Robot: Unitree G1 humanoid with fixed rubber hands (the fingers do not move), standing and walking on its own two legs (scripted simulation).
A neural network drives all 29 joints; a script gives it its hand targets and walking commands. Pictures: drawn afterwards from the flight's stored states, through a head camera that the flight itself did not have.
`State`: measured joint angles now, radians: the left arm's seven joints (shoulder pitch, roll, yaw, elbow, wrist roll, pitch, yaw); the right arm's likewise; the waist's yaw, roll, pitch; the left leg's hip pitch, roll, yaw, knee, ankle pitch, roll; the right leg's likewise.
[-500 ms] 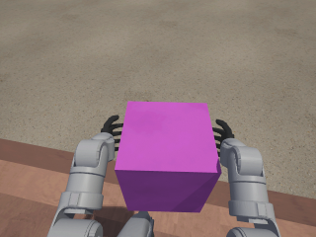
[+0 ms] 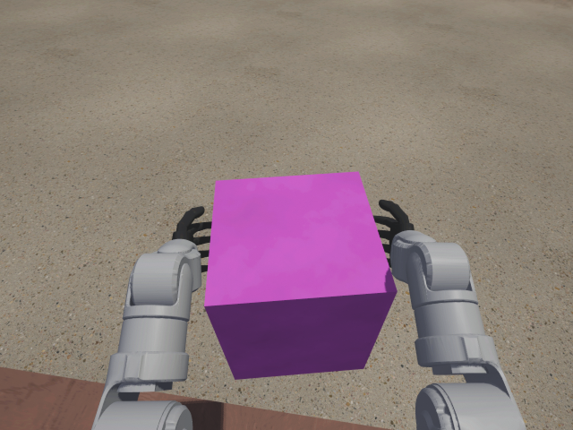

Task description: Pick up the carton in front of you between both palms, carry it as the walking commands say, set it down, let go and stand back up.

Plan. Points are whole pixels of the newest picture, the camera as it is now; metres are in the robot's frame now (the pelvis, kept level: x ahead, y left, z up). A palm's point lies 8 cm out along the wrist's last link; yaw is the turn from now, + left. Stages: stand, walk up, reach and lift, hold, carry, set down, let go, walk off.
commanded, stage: carry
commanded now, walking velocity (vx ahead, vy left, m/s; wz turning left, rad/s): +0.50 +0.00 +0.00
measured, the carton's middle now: (294, 280) +0.35 +0.01 +0.03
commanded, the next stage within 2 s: none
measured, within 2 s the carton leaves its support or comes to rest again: neither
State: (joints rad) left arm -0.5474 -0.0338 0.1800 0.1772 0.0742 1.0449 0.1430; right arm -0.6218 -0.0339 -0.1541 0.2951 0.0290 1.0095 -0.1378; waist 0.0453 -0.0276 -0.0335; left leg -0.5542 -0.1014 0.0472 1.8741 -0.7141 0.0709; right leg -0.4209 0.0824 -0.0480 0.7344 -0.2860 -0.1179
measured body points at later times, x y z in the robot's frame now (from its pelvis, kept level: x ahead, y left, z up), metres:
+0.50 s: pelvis +0.42 +0.02 -0.23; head +0.44 +0.01 +0.22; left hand +0.78 +0.14 -0.16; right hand +0.76 -0.17 -0.16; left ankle +0.36 +0.06 -0.89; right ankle +0.50 -0.12 -0.86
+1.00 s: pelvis +0.84 +0.00 -0.35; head +0.92 +0.00 +0.09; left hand +1.17 +0.20 -0.33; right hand +1.21 -0.10 -0.33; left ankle +0.99 +0.12 -1.05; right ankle +0.75 -0.08 -1.07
